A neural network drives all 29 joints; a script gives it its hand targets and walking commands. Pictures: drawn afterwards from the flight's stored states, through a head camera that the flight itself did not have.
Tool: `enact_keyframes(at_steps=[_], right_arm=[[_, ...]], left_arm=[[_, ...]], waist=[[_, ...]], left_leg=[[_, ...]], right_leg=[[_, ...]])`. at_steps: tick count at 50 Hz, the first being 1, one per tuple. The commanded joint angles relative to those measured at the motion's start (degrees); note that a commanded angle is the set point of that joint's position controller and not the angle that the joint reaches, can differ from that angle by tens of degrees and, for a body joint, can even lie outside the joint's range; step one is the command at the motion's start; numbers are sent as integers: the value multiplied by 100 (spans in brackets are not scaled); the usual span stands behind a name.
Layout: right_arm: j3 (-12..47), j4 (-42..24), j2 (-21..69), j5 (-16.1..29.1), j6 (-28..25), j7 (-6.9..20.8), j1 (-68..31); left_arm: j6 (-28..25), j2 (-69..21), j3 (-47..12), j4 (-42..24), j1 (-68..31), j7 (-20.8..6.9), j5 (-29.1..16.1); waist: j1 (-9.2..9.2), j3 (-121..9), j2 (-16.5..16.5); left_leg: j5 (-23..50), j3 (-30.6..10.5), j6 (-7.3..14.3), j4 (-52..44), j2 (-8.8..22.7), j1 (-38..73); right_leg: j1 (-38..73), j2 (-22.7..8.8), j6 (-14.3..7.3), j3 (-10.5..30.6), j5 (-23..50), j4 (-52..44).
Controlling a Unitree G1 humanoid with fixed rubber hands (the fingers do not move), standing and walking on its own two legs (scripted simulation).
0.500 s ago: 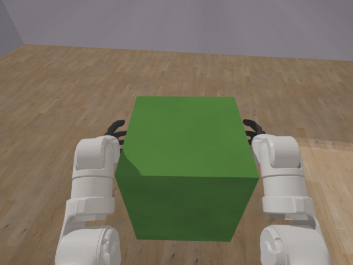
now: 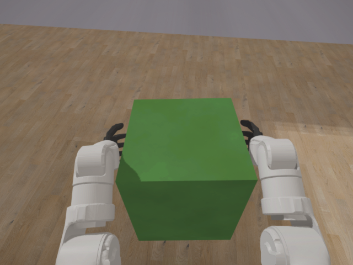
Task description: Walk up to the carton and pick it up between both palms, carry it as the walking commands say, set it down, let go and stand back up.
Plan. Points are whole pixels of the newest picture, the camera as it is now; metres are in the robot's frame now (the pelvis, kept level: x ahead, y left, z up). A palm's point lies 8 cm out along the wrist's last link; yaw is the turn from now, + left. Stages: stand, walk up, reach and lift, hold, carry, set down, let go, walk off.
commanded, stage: carry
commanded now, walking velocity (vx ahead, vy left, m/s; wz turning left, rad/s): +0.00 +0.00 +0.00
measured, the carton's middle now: (183, 171) +0.34 -0.01 +0.02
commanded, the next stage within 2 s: none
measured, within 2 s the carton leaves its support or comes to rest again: neither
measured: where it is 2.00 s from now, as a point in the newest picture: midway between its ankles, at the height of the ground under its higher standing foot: outside the picture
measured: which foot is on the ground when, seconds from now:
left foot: down 0.00-1.00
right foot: down 0.00-1.00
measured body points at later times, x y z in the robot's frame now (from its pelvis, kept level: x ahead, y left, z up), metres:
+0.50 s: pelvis +0.01 -0.01 +0.00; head +0.01 -0.01 +0.45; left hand +0.37 +0.14 +0.09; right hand +0.36 -0.19 +0.09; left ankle +0.12 +0.11 -0.72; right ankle +0.04 -0.13 -0.72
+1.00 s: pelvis +0.02 -0.01 +0.00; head +0.02 +0.00 +0.45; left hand +0.37 +0.16 +0.09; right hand +0.37 -0.17 +0.09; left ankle +0.12 +0.11 -0.72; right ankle +0.04 -0.13 -0.72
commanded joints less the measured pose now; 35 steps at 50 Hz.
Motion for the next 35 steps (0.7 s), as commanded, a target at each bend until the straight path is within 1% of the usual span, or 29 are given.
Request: enact_keyframes(at_steps=[1, 3, 4, 5, 6, 7, 8, 9, 10, 14, 15, 16, 18, 19, 20, 21, 22, 23, 25, 26, 27, 28, 29, 30, 31, 32, 33, 34, 35], right_arm=[[3060, -667, 6181, 2209, -325, 1362, -3668], [3286, -1633, 6137, 2426, -384, 1363, -4370], [2922, -799, 6027, 2080, -422, 1341, -3854], [3110, -1072, 5824, 2203, -442, 1250, -4037], [3329, -1612, 5940, 2154, -356, 1242, -3321], [3415, -1879, 5707, 2276, -391, 1215, -4236], [3159, -1405, 5763, 1998, -359, 1150, -3561], [3298, -1792, 5837, 2172, -339, 1137, -3538], [3130, -1284, 5853, 1856, -345, 1147, -3165], [3422, -1682, 5632, 2089, -327, 1100, -4032], [3477, -1567, 5883, 2049, -219, 1135, -3123], [3531, -1701, 5754, 2010, -253, 1129, -3410], [3416, -1271, 5735, 1934, -342, 1181, -3875], [3789, -2017, 5829, 2437, -323, 1162, -4403], [3564, -1342, 5899, 2219, -257, 1186, -4052], [3261, -870, 6052, 1979, -184, 1215, -2828], [3467, -1366, 5748, 2302, -273, 1211, -4158], [3193, -634, 6008, 1867, -177, 1241, -2787], [3598, -1362, 6088, 2220, -235, 1333, -3234], [3760, -1800, 5984, 2627, -212, 1338, -4182], [3575, -1303, 6009, 2450, -196, 1345, -4221], [3699, -1393, 6140, 2446, -136, 1332, -3339], [3135, -728, 5567, 2023, -305, 1345, -3828], [2901, -152, 5671, 1887, -386, 1302, -3600], [3174, -658, 5926, 1997, -329, 1348, -2742], [3425, -1442, 5834, 2251, -360, 1371, -3778], [3077, -821, 5879, 2222, -327, 1351, -4260], [2836, -84, 6122, 1736, -325, 1398, -2622], [2969, -705, 5707, 2011, -523, 1406, -4002]], left_arm=[[-266, -6069, -3521, -1045, -3793, -1116, -1985], [-362, -6064, -3713, -1805, -4380, -1087, -2249], [-416, -5952, -3176, -881, -3655, -1093, -1849], [-411, -5991, -3575, -1225, -4026, -1096, -2109], [-310, -5936, -3521, -1333, -2846, -1134, -2046], [-311, -5777, -3574, -1307, -3673, -1174, -2154], [-291, -5961, -3293, -756, -2834, -1185, -1917], [-279, -5952, -3513, -1374, -3189, -1211, -2195], [-260, -5786, -3244, -874, -2809, -1233, -1872], [-278, -5796, -3565, -920, -3192, -1286, -2151], [-193, -5825, -3533, -1031, -2393, -1292, -2048], [-215, -5567, -3638, -1287, -2801, -1295, -2080], [-321, -5708, -3571, -1278, -3870, -1288, -2090], [-284, -5733, -3947, -1821, -3960, -1249, -2390], [-297, -5476, -3692, -1687, -3966, -1233, -2204], [-208, -5532, -3294, -1094, -2359, -1240, -1764], [-261, -5537, -3552, -1517, -3785, -1232, -2074], [-175, -5566, -3253, -1015, -2728, -1263, -1781], [-221, -5621, -3647, -1884, -3360, -1222, -2028], [-203, -5818, -4093, -2251, -4309, -1184, -2400], [-208, -5753, -3810, -1630, -4127, -1149, -2179], [-132, -5652, -3844, -1707, -3026, -1124, -2106], [-227, -5503, -3291, -676, -3531, -1134, -1701], [-370, -5462, -3038, -453, -3584, -1124, -1627], [-260, -5686, -3266, -599, -2343, -1194, -1673], [-290, -5743, -3637, -1332, -3530, -1211, -2087], [-301, -5814, -3323, -709, -3792, -1238, -1950], [-329, -5960, -2919, -142, -2458, -1264, -1509], [-489, -5691, -3247, -623, -3824, -1256, -1851]], waist=[[89, -3140, 1177], [120, -3175, 654], [71, -2956, 450], [86, -3058, 671], [108, -3190, 328], [131, -3215, 401], [74, -3257, 177], [111, -3165, 203], [108, -3295, -30], [122, -2955, -370], [139, -2826, -183], [86, -2843, -457], [146, -2950, -55], [157, -2569, -163], [185, -2310, -585], [155, -2416, -781], [178, -2363, -823], [80, -2458, -566], [85, -2601, 92], [110, -2877, 388], [148, -2940, 402], [150, -2773, 508], [193, -2555, 663], [155, -2553, 432], [173, -2434, 371], [174, -2501, 450], [181, -2371, 221], [161, -2381, -127], [123, -2255, 106]], left_leg=[[-266, -993, 240, -753, 719, 1729], [-377, -764, 267, -760, 742, 1837], [-459, -727, 228, -690, 721, 1755], [-115, -901, 246, -613, 800, 1793], [519, -781, 210, -391, 731, 1804], [1033, -552, 175, -245, 633, 1893], [1386, -478, 186, -123, 618, 1871], [1417, -354, 143, 106, 587, 1696], [1674, -416, 168, 177, 603, 1638], [749, -293, 131, 145, 459, 1244], [571, -282, 115, 35, 461, 1137], [-45, -254, 77, -32, 339, 1121], [-53, -577, 141, -383, 584, 1203], [-775, -454, 97, -296, 516, 889], [-1048, -241, 78, -15, 272, 714], [-1131, 115, 40, 385, 79, 1085], [-1475, 74, 51, 719, 45, 860], [-1048, 36, 19, 457, 132, 903], [312, -113, 57, -273, 350, 1346], [1042, -439, 72, -304, 641, 1641], [259, -495, 64, -425, 636, 1640], [-1142, -679, 43, -687, 754, 1319], [-1749, -693, 23, -825, 746, 1108], [-1600, -670, 7, -908, 650, 1017], [-1391, -733, 18, -919, 680, 818], [-1574, -747, 3, -1033, 691, 875], [-765, -570, 37, -668, 697, 1135], [-840, -541, 74, -612, 717, 1250], [-1184, -624, 71, -774, 699, 1231]], right_leg=[[955, -28, -171, 171, -434, -409], [719, 124, -149, 38, -501, -340], [661, -9, -200, 242, -570, -603], [745, -104, -205, 216, -228, -565], [970, -140, -172, 150, 275, -309], [972, -221, -200, 259, 679, -202], [934, -221, -259, 239, 997, -213], [1011, -382, -303, 371, 1539, -143], [1266, -439, -282, 326, 2152, -90], [1350, -661, -389, 580, 2495, -191], [1184, -748, -421, 631, 2014, -190], [979, -751, -457, 699, 1236, -473], [1009, -519, -364, 478, 372, -324], [753, -608, -340, 770, -275, -823], [734, -866, -425, 1204, -620, -1376], [467, -1094, -535, 1242, -655, -1423], [525, -1227, -630, 1343, -1171, -1580], [758, -1060, -608, 968, -525, -1358], [871, -713, -419, 417, 830, -522], [768, -448, -280, 250, 809, -36], [664, -219, -222, 107, -197, -63], [593, -211, -210, 446, -871, -509], [602, -316, -227, 509, -1098, -718], [791, -343, -247, 533, -1047, -718], [818, -255, -168, 316, -793, -485], [865, -166, -174, 278, -740, -448], [764, -380, -205, 478, -514, -742], [399, -506, -230, 600, -671, -994], [355, -342, -197, 424, -780, -795]])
